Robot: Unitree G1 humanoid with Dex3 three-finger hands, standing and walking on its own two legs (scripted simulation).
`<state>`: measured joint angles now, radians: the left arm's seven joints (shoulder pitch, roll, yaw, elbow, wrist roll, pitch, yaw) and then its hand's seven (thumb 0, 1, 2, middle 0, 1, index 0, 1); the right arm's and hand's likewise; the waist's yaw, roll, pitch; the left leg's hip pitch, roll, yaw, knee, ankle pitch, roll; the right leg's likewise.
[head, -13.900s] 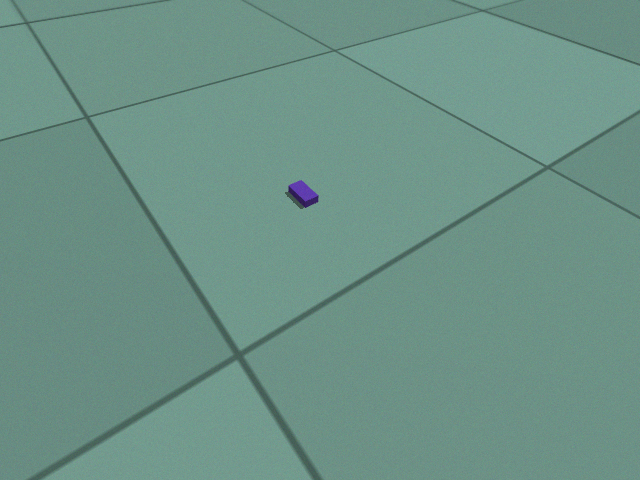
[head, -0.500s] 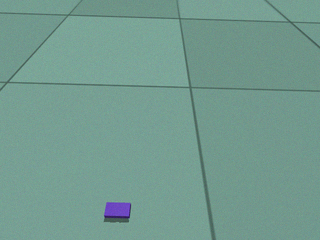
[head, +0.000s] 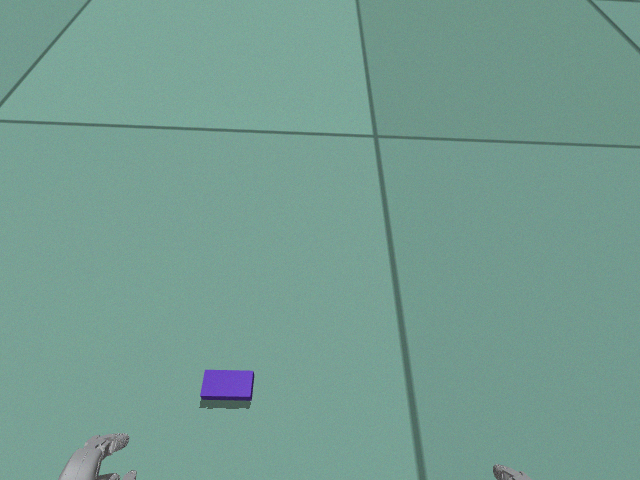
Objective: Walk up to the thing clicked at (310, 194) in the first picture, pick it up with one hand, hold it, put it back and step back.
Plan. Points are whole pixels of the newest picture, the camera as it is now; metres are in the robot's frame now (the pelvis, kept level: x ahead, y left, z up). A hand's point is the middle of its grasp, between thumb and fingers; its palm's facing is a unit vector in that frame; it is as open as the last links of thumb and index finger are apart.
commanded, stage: rise first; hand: left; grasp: from above
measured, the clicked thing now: (228, 385) +0.47 +0.24 -0.74
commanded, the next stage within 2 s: none
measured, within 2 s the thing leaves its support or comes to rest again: neither
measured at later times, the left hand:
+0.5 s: hand out of the picture +0.16 +0.26 -0.20, palm faces -0.12 -0.90 -0.42, open 14.1 cm
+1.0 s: hand out of the picture +0.14 +0.27 -0.24, palm faces -0.24 -0.83 -0.50, open 14.3 cm
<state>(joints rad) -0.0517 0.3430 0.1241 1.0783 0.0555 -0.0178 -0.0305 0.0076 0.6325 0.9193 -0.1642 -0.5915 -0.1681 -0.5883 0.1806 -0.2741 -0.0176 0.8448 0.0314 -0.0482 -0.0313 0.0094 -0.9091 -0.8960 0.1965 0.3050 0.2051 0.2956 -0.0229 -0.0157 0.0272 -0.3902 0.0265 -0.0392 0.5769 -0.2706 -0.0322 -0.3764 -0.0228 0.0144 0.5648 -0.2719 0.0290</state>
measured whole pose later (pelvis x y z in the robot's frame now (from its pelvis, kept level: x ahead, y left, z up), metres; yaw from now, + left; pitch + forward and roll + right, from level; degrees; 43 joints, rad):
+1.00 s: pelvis +0.00 +0.01 -0.12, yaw -1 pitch +22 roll -3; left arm 0.30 0.34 0.12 0.32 0.30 0.25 0.00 0.00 -0.57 0.98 -0.09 -1.03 -0.09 -1.04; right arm 0.18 -0.23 -0.03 0.51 0.00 -0.15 -0.02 0.01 -0.92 -0.90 0.20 0.31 0.21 0.30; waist -0.04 0.01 -0.16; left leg -1.12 0.02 -0.08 1.34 -0.60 -0.03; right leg -1.08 -0.01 0.00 1.28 -0.59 0.04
